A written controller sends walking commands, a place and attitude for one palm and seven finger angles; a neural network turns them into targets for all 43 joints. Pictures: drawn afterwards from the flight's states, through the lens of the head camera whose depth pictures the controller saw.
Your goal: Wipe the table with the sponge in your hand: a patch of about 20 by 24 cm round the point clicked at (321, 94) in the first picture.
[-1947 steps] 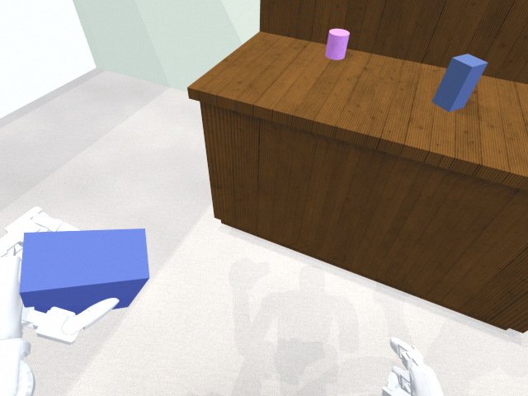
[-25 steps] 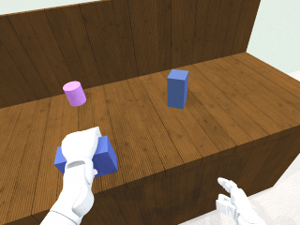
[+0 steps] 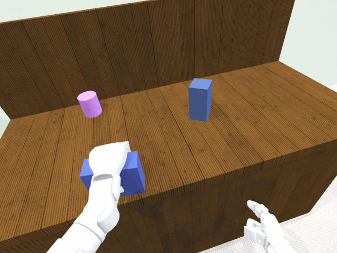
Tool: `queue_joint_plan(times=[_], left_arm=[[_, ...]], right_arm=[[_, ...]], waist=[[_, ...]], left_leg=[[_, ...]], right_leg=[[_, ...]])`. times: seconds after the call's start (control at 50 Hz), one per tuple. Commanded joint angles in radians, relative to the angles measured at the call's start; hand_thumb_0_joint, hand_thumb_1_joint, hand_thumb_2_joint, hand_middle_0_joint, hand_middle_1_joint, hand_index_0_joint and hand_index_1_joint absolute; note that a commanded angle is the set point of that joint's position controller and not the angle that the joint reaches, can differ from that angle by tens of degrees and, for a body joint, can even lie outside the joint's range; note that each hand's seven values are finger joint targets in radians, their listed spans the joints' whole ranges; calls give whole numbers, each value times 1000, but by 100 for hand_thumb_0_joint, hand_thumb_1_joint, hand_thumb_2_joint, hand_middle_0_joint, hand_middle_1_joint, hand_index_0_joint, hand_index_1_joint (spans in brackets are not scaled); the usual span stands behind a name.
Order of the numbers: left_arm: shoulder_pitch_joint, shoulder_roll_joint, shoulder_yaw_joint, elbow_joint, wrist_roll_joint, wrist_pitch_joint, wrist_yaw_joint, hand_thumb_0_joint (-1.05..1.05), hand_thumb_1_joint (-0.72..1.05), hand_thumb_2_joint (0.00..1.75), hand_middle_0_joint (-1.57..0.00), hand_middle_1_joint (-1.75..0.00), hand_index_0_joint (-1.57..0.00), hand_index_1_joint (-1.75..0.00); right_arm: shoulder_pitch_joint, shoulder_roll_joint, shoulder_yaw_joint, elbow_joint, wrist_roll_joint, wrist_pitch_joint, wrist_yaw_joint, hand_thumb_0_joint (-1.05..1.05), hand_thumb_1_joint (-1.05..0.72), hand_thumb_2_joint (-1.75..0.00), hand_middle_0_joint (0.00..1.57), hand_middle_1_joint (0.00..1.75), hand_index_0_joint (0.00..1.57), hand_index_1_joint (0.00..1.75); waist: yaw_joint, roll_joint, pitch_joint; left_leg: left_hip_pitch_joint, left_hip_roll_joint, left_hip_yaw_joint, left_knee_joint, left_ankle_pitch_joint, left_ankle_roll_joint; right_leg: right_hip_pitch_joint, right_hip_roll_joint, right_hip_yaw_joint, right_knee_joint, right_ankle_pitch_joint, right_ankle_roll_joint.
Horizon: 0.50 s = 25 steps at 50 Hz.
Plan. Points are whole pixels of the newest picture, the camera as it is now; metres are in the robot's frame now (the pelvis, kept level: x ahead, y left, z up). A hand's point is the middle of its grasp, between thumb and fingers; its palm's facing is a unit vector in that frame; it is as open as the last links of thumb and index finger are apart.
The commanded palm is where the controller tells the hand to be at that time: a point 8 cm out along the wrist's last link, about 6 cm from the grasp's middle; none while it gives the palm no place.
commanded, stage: slide across to the third lane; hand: left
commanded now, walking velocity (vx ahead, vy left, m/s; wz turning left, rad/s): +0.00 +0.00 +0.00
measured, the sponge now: (117, 180) +0.29 +0.20 +0.02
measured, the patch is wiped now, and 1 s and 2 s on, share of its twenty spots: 0.80 0.85 0.95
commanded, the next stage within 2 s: wipe forward along the third lane in 0.20 s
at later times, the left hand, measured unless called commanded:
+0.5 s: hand (130, 159) +0.33 +0.16 +0.06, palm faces +0.01 -0.06 -1.00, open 9.9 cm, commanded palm +0.31 +0.16 +0.11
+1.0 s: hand (129, 144) +0.39 +0.18 +0.06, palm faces -0.05 -0.04 -1.00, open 9.9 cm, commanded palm +0.37 +0.19 +0.11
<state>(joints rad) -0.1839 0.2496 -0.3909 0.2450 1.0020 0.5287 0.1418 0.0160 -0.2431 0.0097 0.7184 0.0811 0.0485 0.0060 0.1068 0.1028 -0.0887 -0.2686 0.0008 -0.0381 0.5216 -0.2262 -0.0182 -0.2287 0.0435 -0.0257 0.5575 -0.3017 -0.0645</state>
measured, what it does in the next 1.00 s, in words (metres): stands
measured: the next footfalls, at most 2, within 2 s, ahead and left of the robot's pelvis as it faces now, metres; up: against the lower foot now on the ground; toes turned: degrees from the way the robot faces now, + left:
none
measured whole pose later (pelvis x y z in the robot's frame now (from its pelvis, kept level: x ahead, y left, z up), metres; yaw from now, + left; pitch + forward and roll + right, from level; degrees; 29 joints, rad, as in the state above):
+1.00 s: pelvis -0.01 -0.01 +0.00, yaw -1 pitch +4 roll +1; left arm -0.61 0.23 -0.23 0.81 0.97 0.46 0.18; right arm 0.14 -0.26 0.00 0.75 0.08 0.11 -0.05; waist 0.00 0.07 -0.13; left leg -0.41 0.02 -0.03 0.55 -0.22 -0.01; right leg -0.37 0.07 -0.02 0.59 -0.29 -0.08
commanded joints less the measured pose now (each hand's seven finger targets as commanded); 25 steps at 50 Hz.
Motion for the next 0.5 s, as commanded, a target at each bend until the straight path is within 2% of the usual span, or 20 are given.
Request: queue_joint_plan(times=[0.0, 0.04, 0.06, 0.08, 0.12, 0.14, 0.16, 0.18, 0.22, 0.24, 0.26, 0.3, 0.34, 0.38, 0.4, 0.42, 0.44, 0.46, 0.48], left_arm=[[-419, -31, 11, -110, -33, -43, 40, 0, 10, 130, -120, -160, -120, -160], [-409, -18, 22, -106, -28, -44, 41, 0, 10, 130, -120, -160, -120, -160], [-421, -62, -15, -104, -31, -43, 40, 0, 10, 130, -120, -160, -120, -160], [-446, -64, -20, -87, -29, -45, 42, 0, 10, 130, -120, -160, -120, -160], [-444, -60, -12, -65, -34, -43, 48, 0, 10, 130, -120, -160, -120, -160], [-450, -28, 22, -72, -42, -41, 52, 0, 10, 130, -120, -160, -120, -160], [-475, -67, -10, -61, -40, -37, 56, 0, 10, 130, -120, -160, -120, -160], [-487, -79, -15, -41, -42, -33, 61, 0, 10, 130, -120, -160, -120, -160], [-505, -78, -13, -12, -35, -20, 69, 0, 10, 130, -120, -160, -120, -160], [-523, -62, 2, -22, -42, -18, 72, 0, 10, 130, -120, -160, -120, -160], [-514, -94, -16, 0, -43, -12, 77, 0, 10, 130, -120, -160, -120, -160], [-472, -63, 18, 44, -45, 5, 80, 0, 10, 130, -120, -160, -120, -160], [-528, -19, 50, 60, -42, 17, 79, 0, 10, 130, -120, -160, -120, -160], [-553, -43, 33, 102, -34, 20, 79, 0, 10, 130, -120, -160, -120, -160], [-538, -21, 50, 126, -25, 22, 77, 0, 10, 130, -120, -160, -120, -160], [-555, -34, 38, 139, -19, 22, 73, 0, 10, 130, -120, -160, -120, -160], [-561, 6, 75, 144, -17, 18, 71, 0, 10, 130, -120, -160, -120, -160], [-562, -25, 48, 156, -14, 17, 69, 0, 10, 130, -120, -160, -120, -160], [-555, -1, 70, 187, -12, 18, 69, 0, 10, 130, -120, -160, -120, -160]], right_arm=[[-235, -77, -23, -166, 9, -67, -5, 0, -90, -90, 20, 30, 20, 30], [-235, -78, -26, -169, 7, -64, -2, 0, -90, -90, 20, 30, 20, 30], [-236, -72, -25, -176, 10, -65, 3, 0, -90, -90, 20, 30, 20, 30], [-232, -74, -25, -169, 10, -64, 5, 0, -90, -90, 20, 30, 20, 30], [-229, -76, -29, -168, 8, -62, 7, 0, -90, -90, 20, 30, 20, 30], [-227, -79, -29, -170, 8, -59, 7, 0, -90, -90, 20, 30, 20, 30], [-234, -74, -27, -170, 11, -59, 10, 0, -90, -90, 20, 30, 20, 30], [-233, -73, -27, -165, 12, -57, 11, 0, -90, -90, 20, 30, 20, 30], [-231, -75, -30, -159, 11, -55, 13, 0, -90, -90, 20, 30, 20, 30], [-236, -75, -29, -162, 11, -53, 15, 0, -90, -90, 20, 30, 20, 30], [-230, -71, -31, -162, 12, -54, 17, 0, -90, -90, 20, 30, 20, 30], [-229, -78, -32, -156, 8, -43, 19, 0, -90, -90, 20, 30, 20, 30], [-234, -81, -26, -152, 10, -28, 12, 0, -90, -90, 20, 30, 20, 30], [-219, -80, -27, -148, 11, -26, 5, 0, -90, -90, 20, 30, 20, 30], [-219, -83, -28, -146, 8, -22, 0, 0, -90, -90, 20, 30, 20, 30], [-214, -83, -26, -147, 8, -19, -3, 0, -90, -90, 20, 30, 20, 30], [-213, -85, -26, -149, 7, -14, -8, 0, -90, -90, 20, 30, 20, 30], [-201, -85, -27, -152, 7, -14, -10, 0, -90, -90, 20, 30, 20, 30], [-193, -88, -28, -148, 7, -10, -14, 0, -90, -90, 20, 30, 20, 30]], waist=[[-39, -174, -121], [-29, -156, -140], [-34, -154, -149], [-41, -166, -145], [-37, -189, -155], [-30, -196, -161], [-37, -187, -163], [-41, -194, -145], [-37, -200, -162], [-35, -180, -163], [-34, -182, -178], [-27, -212, -175], [-32, -193, -151], [-43, -202, -152], [-40, -195, -151], [-45, -201, -147], [-40, -203, -150], [-47, -211, -166], [-49, -217, -148]], left_leg=[[115, -52, 35, -40, 41, 54], [116, -52, 32, -43, 49, 51], [117, -52, 32, -40, 53, 53], [117, -51, 33, -34, 56, 53], [109, -53, 37, -26, 66, 56], [106, -51, 31, -32, 62, 53], [107, -51, 36, -30, 62, 52], [104, -49, 35, -29, 59, 52], [101, -50, 38, -24, 71, 53], [100, -50, 36, -29, 64, 51], [102, -52, 41, -23, 71, 53], [84, -50, 49, -19, 90, 52], [66, -47, 45, -33, 62, 48], [61, -49, 51, -27, 57, 51], [56, -48, 53, -25, 55, 49], [50, -49, 53, -25, 53, 49], [48, -47, 48, -31, 47, 50], [49, -51, 56, -22, 54, 53], [37, -47, 57, -23, 44, 51]], right_leg=[[-82, -2, 40, -151, 88, 8], [-72, -1, 47, -148, 94, 4], [-72, -4, 32, -137, 97, 5], [-78, -4, 33, -138, 105, 5], [-70, -7, 37, -140, 126, 9], [-63, -5, 44, -143, 118, 8], [-68, -9, 30, -133, 118, 8], [-81, -8, 27, -135, 114, 9], [-75, -8, 26, -130, 137, 9], [-76, -7, 33, -133, 126, 7], [-69, -9, 21, -122, 134, 8], [-51, -11, 28, -122, 184, 11], [-63, -10, 38, -131, 148, 10], [-70, -13, 30, -125, 142, 13], [-74, -13, 36, -129, 136, 11], [-79, -14, 34, -128, 137, 12], [-79, -11, 47, -137, 128, 9], [-69, -15, 41, -128, 145, 14], [-80, -16, 41, -134, 130, 15]])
